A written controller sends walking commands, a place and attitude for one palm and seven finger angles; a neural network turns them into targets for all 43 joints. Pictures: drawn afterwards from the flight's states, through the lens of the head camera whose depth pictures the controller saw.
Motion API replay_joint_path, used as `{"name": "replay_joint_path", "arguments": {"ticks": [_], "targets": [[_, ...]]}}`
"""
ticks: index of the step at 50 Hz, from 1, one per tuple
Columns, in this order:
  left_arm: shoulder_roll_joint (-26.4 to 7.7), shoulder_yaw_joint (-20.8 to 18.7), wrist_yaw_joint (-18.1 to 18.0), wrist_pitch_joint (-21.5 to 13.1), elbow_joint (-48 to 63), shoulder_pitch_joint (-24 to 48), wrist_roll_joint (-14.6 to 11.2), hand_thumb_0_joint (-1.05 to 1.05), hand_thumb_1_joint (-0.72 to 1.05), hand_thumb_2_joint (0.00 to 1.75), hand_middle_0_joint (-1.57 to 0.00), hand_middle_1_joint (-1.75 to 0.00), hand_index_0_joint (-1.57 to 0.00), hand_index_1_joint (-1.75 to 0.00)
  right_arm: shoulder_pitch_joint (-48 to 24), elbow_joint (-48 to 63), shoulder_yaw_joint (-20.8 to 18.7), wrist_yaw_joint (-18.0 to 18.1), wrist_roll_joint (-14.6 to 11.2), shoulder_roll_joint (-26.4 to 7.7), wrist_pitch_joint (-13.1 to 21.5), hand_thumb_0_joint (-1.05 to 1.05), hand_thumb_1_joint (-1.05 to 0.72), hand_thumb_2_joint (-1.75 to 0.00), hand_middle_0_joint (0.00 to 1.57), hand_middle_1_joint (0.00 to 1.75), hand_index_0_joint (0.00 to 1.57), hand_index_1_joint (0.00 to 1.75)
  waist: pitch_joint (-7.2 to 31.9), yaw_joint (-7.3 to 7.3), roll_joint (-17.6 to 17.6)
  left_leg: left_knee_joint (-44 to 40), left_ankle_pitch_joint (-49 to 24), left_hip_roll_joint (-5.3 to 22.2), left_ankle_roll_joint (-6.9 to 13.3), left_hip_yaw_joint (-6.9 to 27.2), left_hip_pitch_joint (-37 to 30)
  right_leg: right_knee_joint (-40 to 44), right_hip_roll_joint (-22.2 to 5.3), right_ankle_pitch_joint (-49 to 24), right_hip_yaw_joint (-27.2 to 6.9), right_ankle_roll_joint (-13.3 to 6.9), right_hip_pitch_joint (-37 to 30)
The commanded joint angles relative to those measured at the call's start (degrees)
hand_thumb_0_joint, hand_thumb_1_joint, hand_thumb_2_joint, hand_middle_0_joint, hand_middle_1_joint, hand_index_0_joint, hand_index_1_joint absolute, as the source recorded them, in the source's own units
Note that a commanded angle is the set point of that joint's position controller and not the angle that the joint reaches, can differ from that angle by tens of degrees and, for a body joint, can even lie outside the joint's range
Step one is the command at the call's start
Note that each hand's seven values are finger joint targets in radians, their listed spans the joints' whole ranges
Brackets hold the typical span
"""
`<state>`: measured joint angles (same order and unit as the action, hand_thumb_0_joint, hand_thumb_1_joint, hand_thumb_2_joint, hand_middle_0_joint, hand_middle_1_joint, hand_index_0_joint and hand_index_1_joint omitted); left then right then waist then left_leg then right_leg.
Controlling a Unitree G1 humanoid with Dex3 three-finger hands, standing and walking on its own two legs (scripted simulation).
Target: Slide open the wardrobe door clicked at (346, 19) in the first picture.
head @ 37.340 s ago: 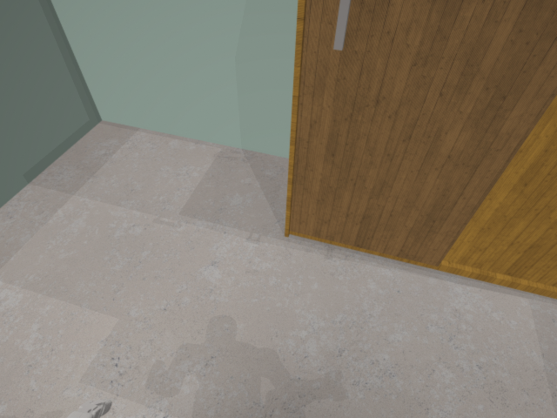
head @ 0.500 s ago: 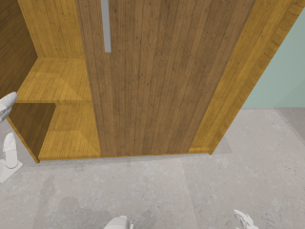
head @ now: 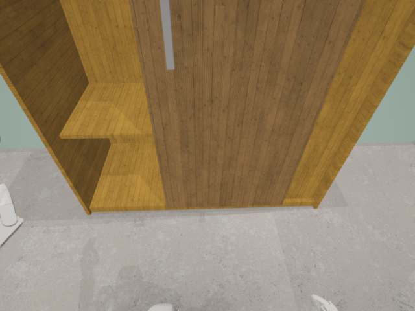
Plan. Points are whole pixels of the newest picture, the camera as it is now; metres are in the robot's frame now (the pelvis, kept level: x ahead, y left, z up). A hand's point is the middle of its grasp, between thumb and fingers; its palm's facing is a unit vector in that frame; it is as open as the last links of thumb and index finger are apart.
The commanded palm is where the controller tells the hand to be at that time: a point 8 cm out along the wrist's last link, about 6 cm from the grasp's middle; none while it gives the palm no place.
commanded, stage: stop stepping back and stand still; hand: left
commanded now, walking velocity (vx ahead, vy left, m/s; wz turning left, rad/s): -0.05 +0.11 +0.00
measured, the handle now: (168, 33) +0.75 +0.18 +0.22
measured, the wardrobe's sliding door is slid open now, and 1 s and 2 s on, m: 0.42 0.42 0.42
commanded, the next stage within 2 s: let the arm hang, fingers relaxed in 0.72 s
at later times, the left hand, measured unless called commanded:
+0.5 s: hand (28, 187) +0.25 +0.30 +0.16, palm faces +0.42 -0.77 -0.48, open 7.4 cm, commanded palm +0.19 +0.34 +0.18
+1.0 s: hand (71, 275) +0.20 +0.30 -0.07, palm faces +0.02 -0.91 -0.42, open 7.4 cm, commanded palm none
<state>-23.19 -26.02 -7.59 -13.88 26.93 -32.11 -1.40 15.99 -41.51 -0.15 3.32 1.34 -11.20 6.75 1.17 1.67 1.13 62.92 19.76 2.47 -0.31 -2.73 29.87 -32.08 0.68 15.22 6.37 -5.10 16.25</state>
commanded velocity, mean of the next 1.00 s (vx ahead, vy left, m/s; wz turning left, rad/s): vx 0.00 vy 0.00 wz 0.00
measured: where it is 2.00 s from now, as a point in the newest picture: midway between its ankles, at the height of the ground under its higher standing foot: outside the picture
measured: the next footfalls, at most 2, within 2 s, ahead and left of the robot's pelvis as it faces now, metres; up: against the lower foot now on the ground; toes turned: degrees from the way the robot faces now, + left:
left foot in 0.14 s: +0.09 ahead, +0.15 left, +0.00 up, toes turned +5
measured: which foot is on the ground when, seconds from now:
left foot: up 0.00-0.12, down 0.14-1.00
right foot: down 0.00-1.00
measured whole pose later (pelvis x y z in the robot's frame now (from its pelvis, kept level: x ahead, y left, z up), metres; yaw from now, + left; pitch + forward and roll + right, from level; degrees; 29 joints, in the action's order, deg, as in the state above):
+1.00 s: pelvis +0.02 +0.06 -0.01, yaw +0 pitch +1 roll +0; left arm -19.1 -3.8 -0.1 2.1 -25.3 -14.2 1.3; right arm 6.3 -44.2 -0.2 -0.6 1.1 -19.1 1.9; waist 0.2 -0.8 -3.8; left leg 34.7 15.8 -0.5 3.3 -5.8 20.4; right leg -35.9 -3.5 17.8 4.7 0.8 19.2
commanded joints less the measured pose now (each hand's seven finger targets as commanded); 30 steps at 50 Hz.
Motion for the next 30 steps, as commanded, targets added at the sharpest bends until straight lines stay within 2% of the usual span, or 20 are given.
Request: {"name": "replay_joint_path", "arguments": {"ticks": [1,2,3,4,5,6,7,8,9,10,11,13,15,17,20,24,27,28,30], "targets": [[-8.38,-2.91,-1.84,-2.07,2.7,9.81,-0.34,0.0,0.9,0.9,-0.2,-0.3,-0.2,-0.3,-6.6,10.03,-1.92,1.82,-0.28,-6.52,5.43,0.0,-0.9,-0.9,0.2,0.3,0.2,0.3,-0.43,-1.52,6.64,-18.98,-1.32,0.15,1.03,-2.09,-7.61,18.03,-14.55,9.43,-15.86,-2.07,1.54],[-7.69,-1.59,-2.02,-1.88,3.35,11.04,-0.21,0.0,0.9,0.9,-0.2,-0.3,-0.2,-0.3,-7.06,10.38,-2.08,2.0,-0.29,-6.68,5.98,0.0,-0.9,-0.9,0.2,0.3,0.2,0.3,-0.38,-0.96,6.96,-23.8,-0.77,-0.41,1.5,-2.36,-11.06,17.75,-14.63,10.64,-16.03,-1.89,1.81],[-7.21,-0.76,-2.23,-1.8,3.83,11.47,-0.25,0.0,0.9,0.9,-0.2,-0.3,-0.2,-0.3,-7.59,10.62,-2.11,2.21,-0.32,-6.91,6.4,0.0,-0.9,-0.9,0.2,0.3,0.2,0.3,-0.42,-1.06,5.06,-29.2,-2.07,-0.84,1.95,-2.47,-15.23,16.91,-14.37,11.33,-15.63,-1.31,2.64],[-7.09,-0.22,-2.32,-1.87,4.92,11.56,-0.07,0.0,0.9,0.9,-0.2,-0.3,-0.2,-0.3,-6.94,10.74,-2.09,2.14,-0.12,-7.08,6.54,0.0,-0.9,-0.9,0.2,0.3,0.2,0.3,0.19,-1.1,3.73,-33.29,-3.84,-1.3,2.1,-2.44,-18.32,15.04,-12.92,11.06,-13.65,-0.45,2.33],[-7.3,-0.2,-2.38,-2.14,6.77,11.98,-0.01,0.0,0.9,0.9,-0.2,-0.3,-0.2,-0.3,-6.86,11.25,-2.32,2.05,-0.1,-7.73,6.65,0.0,-0.9,-0.9,0.2,0.3,0.2,0.3,0.54,-1.18,1.18,-36.67,-4.6,-0.33,2.48,-0.67,-20.15,12.38,-11.47,9.08,-12.89,0.85,1.71],[-8.0,-0.7,-2.52,-2.43,8.8,12.48,-0.01,0.0,0.9,0.9,-0.2,-0.3,-0.2,-0.3,-7.37,11.83,-2.62,1.95,-0.29,-8.5,6.59,0.0,-0.9,-0.9,0.2,0.3,0.2,0.3,0.84,-0.94,-2.15,-40.25,-5.02,3.0,3.82,4.34,-20.22,8.75,-9.27,6.71,-11.73,2.58,1.01],[-8.47,-1.08,-2.57,-2.59,11.18,12.62,0.18,0.0,0.9,0.9,-0.2,-0.3,-0.2,-0.3,-8.23,12.79,-3.0,1.75,-0.65,-9.42,6.34,0.0,-0.9,-0.9,0.2,0.3,0.2,0.3,1.02,-0.38,-5.61,-41.33,-8.69,6.86,5.24,9.67,-20.48,5.57,-6.2,3.92,-10.16,4.24,1.59],[-10.06,-2.36,-2.74,-2.7,12.69,12.69,0.21,0.0,0.9,0.9,-0.2,-0.3,-0.2,-0.3,-8.74,13.53,-3.07,1.7,-1.11,-10.02,5.86,0.0,-0.9,-0.9,0.2,0.3,0.2,0.3,1.24,-0.16,-7.83,-42.19,-12.06,9.07,5.99,12.49,-18.28,3.28,-4.54,0.47,-8.38,5.48,-0.34],[-10.77,-3.3,-2.75,-2.65,13.49,11.63,0.4,0.0,0.9,0.9,-0.2,-0.3,-0.2,-0.3,-9.09,13.88,-3.39,1.45,-1.44,-10.32,5.44,0.0,-0.9,-0.9,0.2,0.3,0.2,0.3,2.0,0.39,-7.1,-40.92,-16.0,9.04,5.65,11.63,-15.85,2.79,-3.64,-3.52,-8.33,6.11,-3.45],[-10.66,-3.94,-2.36,-2.42,12.05,8.5,0.45,0.0,0.9,0.9,-0.2,-0.3,-0.2,-0.3,-8.7,13.19,-2.54,1.32,-1.09,-8.7,5.31,0.0,-0.9,-0.9,0.2,0.3,0.2,0.3,2.11,-0.58,-10.66,-42.22,-12.12,7.35,4.76,9.53,-13.05,3.36,-3.64,-2.42,-7.08,5.4,-5.1],[-10.81,-4.61,-2.25,-2.19,12.8,7.27,0.48,0.0,0.9,0.9,-0.2,-0.3,-0.2,-0.3,-8.91,13.82,-2.24,1.11,-0.98,-8.27,5.09,0.0,-0.9,-0.9,0.2,0.3,0.2,0.3,0.34,-0.46,-12.22,-42.97,-9.76,6.39,4.32,8.48,-10.31,4.0,-3.41,-2.81,-6.58,5.1,-6.6],[-12.04,-6.48,-2.41,-2.28,13.47,6.89,0.3,0.0,0.9,0.9,-0.2,-0.3,-0.2,-0.3,-8.91,14.12,-2.38,0.84,-1.01,-8.24,4.79,0.0,-0.9,-0.9,0.2,0.3,0.2,0.3,0.44,-0.54,-10.48,-40.7,-9.83,4.42,3.19,5.8,-8.75,6.14,-4.31,-5.4,-8.0,4.43,-8.78],[-10.84,-6.27,-2.36,-2.07,11.51,3.6,-0.38,0.0,0.9,0.9,-0.2,-0.3,-0.2,-0.3,-7.93,14.42,-2.58,0.52,-1.27,-7.71,4.37,0.0,-0.9,-0.9,0.2,0.3,0.2,0.3,4.15,-0.88,-5.31,-36.01,-14.75,2.99,2.04,3.64,-11.9,7.74,-6.32,-11.88,-10.87,3.46,-9.87],[-9.98,-5.77,-2.32,-1.63,10.73,2.96,-1.1,0.0,0.9,0.9,-0.2,-0.3,-0.2,-0.3,-7.3,14.6,-2.68,0.4,-1.44,-7.67,4.01,0.0,-0.9,-0.9,0.2,0.3,0.2,0.3,6.56,-1.44,-2.29,-33.63,-17.67,2.26,1.14,2.59,-14.92,8.07,-7.9,-17.32,-11.99,2.88,-9.61],[-9.03,-4.87,-2.15,-0.85,9.11,1.94,-1.48,0.0,0.9,0.9,-0.2,-0.3,-0.2,-0.3,-7.47,14.73,-2.49,0.61,-1.57,-7.92,3.58,0.0,-0.9,-0.9,0.2,0.3,0.2,0.3,7.97,-1.56,-2.59,-35.15,-23.11,3.5,1.22,3.09,-17.56,6.04,-6.41,-22.15,-9.61,3.87,-9.67],[-8.96,-3.66,-1.96,-0.15,9.38,3.53,-1.4,0.0,0.9,0.9,-0.2,-0.3,-0.2,-0.3,-8.12,15.03,-2.19,1.13,-1.64,-7.97,3.06,0.0,-0.9,-0.9,0.2,0.3,0.2,0.3,7.59,-1.46,-2.82,-36.14,-27.71,4.26,1.4,3.32,-18.35,5.05,-5.23,-24.47,-7.61,4.8,-9.86],[-9.28,-3.37,-2.01,-0.02,10.34,4.6,-1.19,0.0,0.9,0.9,-0.2,-0.3,-0.2,-0.3,-8.41,15.24,-1.96,1.31,-1.5,-8.02,2.9,0.0,-0.9,-0.9,0.2,0.3,0.2,0.3,6.88,-1.15,-3.86,-37.58,-25.85,4.29,1.57,3.88,-17.24,5.47,-4.53,-20.85,-6.93,5.02,-10.17],[-10.34,-4.15,-2.1,-0.03,11.21,5.18,-1.24,0.0,0.9,0.9,-0.2,-0.3,-0.2,-0.3,-9.01,15.28,-2.03,1.45,-1.53,-8.09,2.97,0.0,-0.9,-0.9,0.2,0.3,0.2,0.3,6.77,-1.05,-4.2,-37.59,-25.29,4.09,1.59,3.75,-17.31,5.84,-4.73,-20.96,-7.14,4.91,-10.21],[-9.95,-3.65,-2.21,-0.25,12.49,5.24,-1.08,0.0,0.9,0.9,-0.2,-0.3,-0.2,-0.3,-8.61,15.44,-1.88,1.4,-1.38,-7.94,3.0,0.0,-0.9,-0.9,0.2,0.3,0.2,0.3,6.4,-1.05,-5.21,-38.06,-24.04,3.88,1.45,3.86,-16.29,5.88,-4.64,-19.45,-6.85,4.82,-10.74]]}}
